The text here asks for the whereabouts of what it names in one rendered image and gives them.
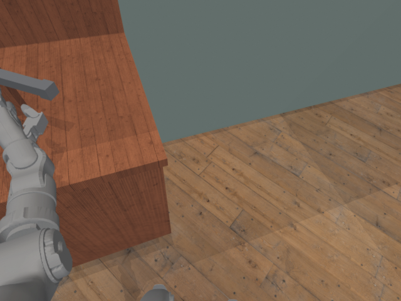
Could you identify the robot left hand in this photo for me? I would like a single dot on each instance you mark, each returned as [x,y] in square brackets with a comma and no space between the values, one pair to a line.
[11,128]

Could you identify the left robot upper arm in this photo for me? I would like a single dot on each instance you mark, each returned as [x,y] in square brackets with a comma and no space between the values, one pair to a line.
[32,265]

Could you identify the tap lever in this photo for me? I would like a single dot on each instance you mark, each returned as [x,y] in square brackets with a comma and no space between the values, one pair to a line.
[46,89]

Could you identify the left robot shin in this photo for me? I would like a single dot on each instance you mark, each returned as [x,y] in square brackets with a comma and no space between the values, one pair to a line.
[159,286]

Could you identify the left robot forearm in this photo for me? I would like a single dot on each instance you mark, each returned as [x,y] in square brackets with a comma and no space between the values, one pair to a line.
[31,204]

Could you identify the counter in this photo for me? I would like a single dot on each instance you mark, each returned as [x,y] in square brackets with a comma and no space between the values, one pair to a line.
[101,135]

